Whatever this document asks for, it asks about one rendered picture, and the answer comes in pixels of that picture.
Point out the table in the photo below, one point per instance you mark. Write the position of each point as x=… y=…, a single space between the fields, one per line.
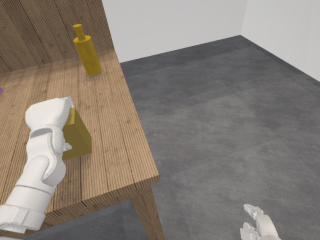
x=38 y=62

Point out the sponge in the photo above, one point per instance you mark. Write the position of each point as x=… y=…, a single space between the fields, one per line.
x=76 y=134

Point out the left robot hand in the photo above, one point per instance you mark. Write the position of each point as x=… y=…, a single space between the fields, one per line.
x=53 y=112

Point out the right robot hand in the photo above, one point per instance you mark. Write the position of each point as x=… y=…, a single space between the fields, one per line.
x=264 y=226

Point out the left robot forearm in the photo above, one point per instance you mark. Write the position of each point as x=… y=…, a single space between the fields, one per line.
x=25 y=207

